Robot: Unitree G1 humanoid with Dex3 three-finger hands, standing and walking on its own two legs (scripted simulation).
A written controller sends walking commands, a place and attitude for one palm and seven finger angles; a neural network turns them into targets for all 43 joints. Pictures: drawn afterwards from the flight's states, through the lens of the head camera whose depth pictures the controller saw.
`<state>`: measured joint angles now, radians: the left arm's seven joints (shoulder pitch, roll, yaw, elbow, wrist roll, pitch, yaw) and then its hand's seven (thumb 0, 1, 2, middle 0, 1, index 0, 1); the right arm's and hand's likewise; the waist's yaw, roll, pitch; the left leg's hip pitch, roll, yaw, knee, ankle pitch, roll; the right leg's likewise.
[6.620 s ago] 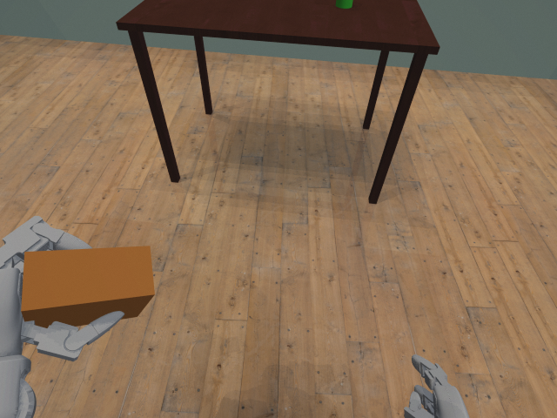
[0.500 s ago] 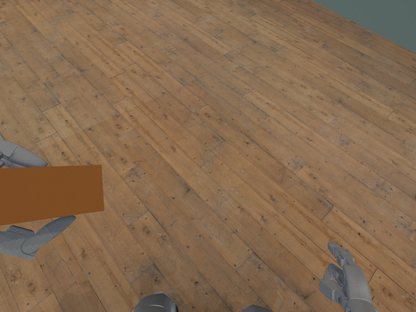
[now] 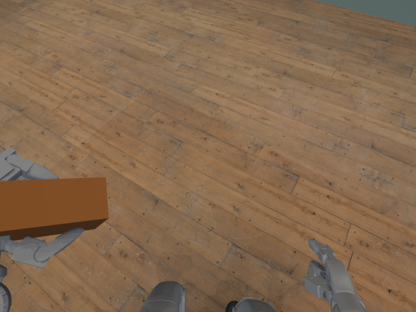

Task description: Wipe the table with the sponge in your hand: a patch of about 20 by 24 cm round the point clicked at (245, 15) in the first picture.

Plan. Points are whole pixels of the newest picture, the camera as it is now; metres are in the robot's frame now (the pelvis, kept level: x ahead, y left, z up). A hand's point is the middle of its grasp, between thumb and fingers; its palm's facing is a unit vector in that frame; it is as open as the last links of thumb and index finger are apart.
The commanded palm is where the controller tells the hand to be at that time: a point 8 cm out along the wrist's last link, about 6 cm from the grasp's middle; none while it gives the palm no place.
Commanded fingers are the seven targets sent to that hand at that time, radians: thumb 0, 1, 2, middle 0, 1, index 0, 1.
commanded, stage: turn to face it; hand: left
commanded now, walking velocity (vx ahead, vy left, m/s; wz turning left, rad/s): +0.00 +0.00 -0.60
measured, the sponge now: (70, 208) +0.24 +0.20 +0.15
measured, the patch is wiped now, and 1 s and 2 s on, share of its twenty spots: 0.00 0.00 0.00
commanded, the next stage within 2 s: none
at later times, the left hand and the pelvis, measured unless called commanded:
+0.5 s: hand (57, 216) +0.21 +0.19 +0.18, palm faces +0.16 -0.87 -0.46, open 9.9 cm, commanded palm +0.18 +0.23 +0.19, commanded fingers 0.00 0.10 1.30 -1.20 -1.60 -1.20 -1.60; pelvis -0.06 +0.01 +0.00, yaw -17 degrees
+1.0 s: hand (164, 244) +0.19 +0.05 +0.18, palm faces -0.16 -0.83 -0.53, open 9.9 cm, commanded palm +0.16 +0.12 +0.19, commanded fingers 0.00 0.10 1.30 -1.20 -1.60 -1.20 -1.60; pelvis -0.13 -0.02 +0.00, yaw -35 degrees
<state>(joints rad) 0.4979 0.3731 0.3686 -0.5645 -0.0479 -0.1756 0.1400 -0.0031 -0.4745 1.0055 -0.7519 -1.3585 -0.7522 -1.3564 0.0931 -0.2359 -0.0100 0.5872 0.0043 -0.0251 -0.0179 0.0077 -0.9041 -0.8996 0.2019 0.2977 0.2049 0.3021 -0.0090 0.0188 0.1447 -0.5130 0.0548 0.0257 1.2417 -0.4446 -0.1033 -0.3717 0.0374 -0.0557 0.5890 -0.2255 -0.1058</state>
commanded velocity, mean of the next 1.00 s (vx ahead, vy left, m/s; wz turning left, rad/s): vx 0.00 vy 0.00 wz -0.60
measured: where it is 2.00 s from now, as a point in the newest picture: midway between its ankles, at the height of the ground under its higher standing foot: outside the picture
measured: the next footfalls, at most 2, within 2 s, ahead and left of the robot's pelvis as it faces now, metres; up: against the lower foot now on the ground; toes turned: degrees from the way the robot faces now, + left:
left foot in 0.36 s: +0.00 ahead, +0.15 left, +0.00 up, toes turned -9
right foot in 0.66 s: -0.08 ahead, -0.14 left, +0.00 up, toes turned -30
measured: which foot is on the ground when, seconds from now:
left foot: up 0.00-0.34, down 0.36-0.68, up 0.70-1.00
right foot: down 0.00-0.38, up 0.40-0.64, down 0.66-1.00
